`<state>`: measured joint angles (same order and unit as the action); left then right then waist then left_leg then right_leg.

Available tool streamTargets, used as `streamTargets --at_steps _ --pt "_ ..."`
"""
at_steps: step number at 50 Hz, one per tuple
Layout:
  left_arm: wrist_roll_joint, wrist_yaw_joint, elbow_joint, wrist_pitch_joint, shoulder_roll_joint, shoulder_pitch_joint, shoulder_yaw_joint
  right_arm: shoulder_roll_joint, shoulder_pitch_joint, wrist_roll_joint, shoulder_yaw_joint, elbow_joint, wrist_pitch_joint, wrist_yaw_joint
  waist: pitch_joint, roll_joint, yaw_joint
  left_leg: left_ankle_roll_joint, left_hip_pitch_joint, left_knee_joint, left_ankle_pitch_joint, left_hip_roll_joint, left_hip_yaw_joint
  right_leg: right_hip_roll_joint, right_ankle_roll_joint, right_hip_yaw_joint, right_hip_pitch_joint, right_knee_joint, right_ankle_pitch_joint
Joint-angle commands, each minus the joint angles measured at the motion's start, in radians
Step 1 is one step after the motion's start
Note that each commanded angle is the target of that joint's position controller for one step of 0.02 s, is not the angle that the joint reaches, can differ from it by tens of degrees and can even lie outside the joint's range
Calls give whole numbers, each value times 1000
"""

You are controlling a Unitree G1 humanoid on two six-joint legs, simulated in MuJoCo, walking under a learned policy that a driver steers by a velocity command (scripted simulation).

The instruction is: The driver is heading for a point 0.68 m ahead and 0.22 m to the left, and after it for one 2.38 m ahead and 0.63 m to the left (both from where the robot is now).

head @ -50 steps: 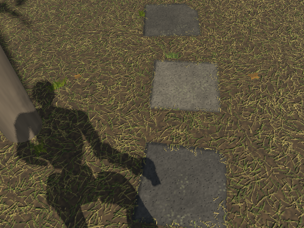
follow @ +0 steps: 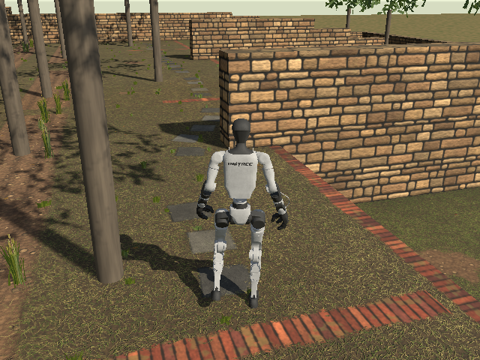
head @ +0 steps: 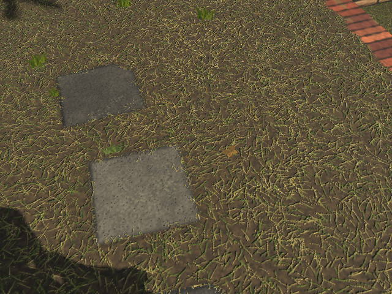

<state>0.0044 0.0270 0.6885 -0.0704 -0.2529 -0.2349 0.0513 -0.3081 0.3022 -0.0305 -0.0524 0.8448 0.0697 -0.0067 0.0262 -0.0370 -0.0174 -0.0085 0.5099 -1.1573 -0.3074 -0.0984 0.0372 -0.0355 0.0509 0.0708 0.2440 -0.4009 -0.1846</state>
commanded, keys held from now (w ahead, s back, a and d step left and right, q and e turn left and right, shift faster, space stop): w+q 0.78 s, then w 0.22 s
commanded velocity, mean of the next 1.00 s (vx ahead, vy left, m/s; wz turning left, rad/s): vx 0.50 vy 0.00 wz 0.46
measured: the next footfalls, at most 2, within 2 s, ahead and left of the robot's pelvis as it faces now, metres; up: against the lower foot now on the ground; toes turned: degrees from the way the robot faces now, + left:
left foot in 0.36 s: +0.35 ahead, +0.16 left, +0.00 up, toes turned +13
right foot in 0.84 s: +0.68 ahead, +0.07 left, +0.00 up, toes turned +32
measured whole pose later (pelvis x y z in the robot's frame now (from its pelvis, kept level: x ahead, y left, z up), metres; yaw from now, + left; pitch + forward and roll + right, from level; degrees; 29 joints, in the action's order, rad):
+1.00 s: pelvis +0.57 +0.12 +0.00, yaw +31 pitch +1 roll -1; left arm 0.01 0.02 0.76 -0.10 -0.27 -0.23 0.06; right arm -0.30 0.30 -0.02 -0.05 0.71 0.04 0.01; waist 0.02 -0.04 0.01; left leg -0.02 0.46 -1.15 -0.37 0.01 0.08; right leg -0.05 0.04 0.00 0.28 -0.44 -0.18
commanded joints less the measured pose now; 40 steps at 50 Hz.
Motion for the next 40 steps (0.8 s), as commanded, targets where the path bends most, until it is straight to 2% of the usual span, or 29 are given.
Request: streamTargets --at_steps 1,4,6,8,11,13,15,16,17,18,19,20,21,22,23,24,25,27,29,32,34,36,38,40 --pt "5 -4 -26 -40 -105 11 36 -40 28 0 -15 -54 -17 4 -14 121 -7 18 145 13 93 -48 66 278 170 -191 -90 265 185" --pt "13 -15 9 -46 -121 -5 43 -32 -45 8 -15 -84 -20 3 21 94 2 28 203 155 238 -33 89 270 158 -90 -103 282 260" --pt "9 -21 20 -46 -135 1 45 -25 -104 10 -10 -101 -14 -11 37 89 18 19 170 302 358 -19 54 248 134 -16 -100 293 267" --pt "3 -28 38 -43 -154 -26 50 -11 -184 13 0 -129 -11 -25 61 71 51 7 150 404 419 -9 8 259 124 24 -118 307 265" --pt "-12 -34 73 -26 -177 -73 59 -13 -264 11 4 -177 -11 -43 82 58 78 -24 189 498 389 -4 -13 297 109 55 -244 274 299" --pt "-20 -38 86 -7 -194 -82 66 -27 -290 12 -1 -209 -12 -55 76 66 75 -50 196 529 301 16 -47 317 91 76 -326 213 415" --pt "-22 -47 85 12 -225 -71 74 -58 -252 12 -17 -224 -18 -60 16 105 39 -86 91 528 187 79 -113 316 67 105 -369 77 749" --pt "-22 -52 83 22 -236 -63 75 -88 -169 11 -35 -212 -22 -59 -42 121 -10 -110 -23 526 140 122 -142 304 52 119 -366 -58 892" --pt "-24 -57 77 30 -233 -49 71 -136 -16 8 -64 -177 -25 -50 -123 107 -96 -146 -245 579 175 167 -148 267 22 145 -287 -267 900" --pt "-7 -62 59 23 -196 -73 53 -224 139 5 -98 -149 -35 -29 -223 -3 -152 -205 -556 603 194 59 57 220 -23 147 -48 -578 599" --pt "22 -40 12 -7 -43 -184 4 -313 107 -2 -107 -159 -27 -25 -322 -245 -17 -407 -883 708 7 -191 643 -2 -87 31 404 -928 -374" --pt "-16 -24 8 -47 -132 -70 15 -224 140 6 -83 -184 -17 -28 -417 -118 -104 -412 -932 843 -96 -225 804 1 -66 -177 510 -1013 -402" --pt "-50 -16 -24 -67 -174 26 26 -177 102 15 -70 -179 -7 -27 -268 -71 -112 -357 -832 863 -32 -199 657 49 -42 -178 577 -986 -309" --pt "-38 -22 -29 -77 -161 49 20 -157 39 13 -64 -188 -3 -25 -178 21 -68 -322 -681 861 66 -157 541 94 -32 -172 547 -898 -222" --pt "-11 -30 -22 -77 -164 57 26 -125 -25 14 -54 -202 -4 -22 -116 46 -28 -301 -542 871 183 -120 448 122 -39 -165 486 -810 -179" --pt "-2 -30 -20 -66 -170 36 32 -105 -60 28 -46 -221 -3 -17 -101 21 8 -296 -452 892 267 -95 398 141 -45 -173 414 -773 -147" --pt "3 -30 -20 -54 -166 22 34 -102 -75 31 -45 -230 -3 -15 -92 10 25 -299 -403 912 310 -80 376 144 -58 -169 382 -738 -133" --pt "12 -32 -18 -33 -141 18 29 -115 -68 24 -48 -225 1 -6 -70 10 36 -303 -320 931 397 -60 310 141 -90 -144 362 -657 -99" --pt "15 -35 -40 -25 -118 84 19 -140 -43 20 -55 -214 0 8 -39 6 20 -286 -271 938 418 -29 256 125 -118 -128 371 -529 9" --pt "10 -28 -63 -30 -91 201 6 -146 -4 12 -57 -197 -11 20 -26 -27 -27 -230 -237 918 324 28 210 79 -128 -121 306 -288 217" --pt "-1 -19 -78 -37 -94 263 5 -152 31 9 -60 -184 -17 22 -22 -39 -55 -212 -238 906 261 23 237 48 -127 -118 260 -195 283" --pt "-9 -10 -91 -45 -113 297 11 -148 59 4 -60 -171 -23 24 -19 -48 -64 -206 -292 863 225 1 292 38 -115 -140 255 -137 267" --pt "-11 -3 -91 -54 -138 294 21 -139 67 4 -59 -166 -30 27 -24 -61 -53 -195 -363 803 210 -22 357 31 -94 -160 243 -91 204" --pt "-14 -1 -74 -64 -158 225 34 -134 48 9 -59 -168 -36 29 -37 -95 -12 -178 -396 741 262 -37 389 32 -59 -145 170 -66 134"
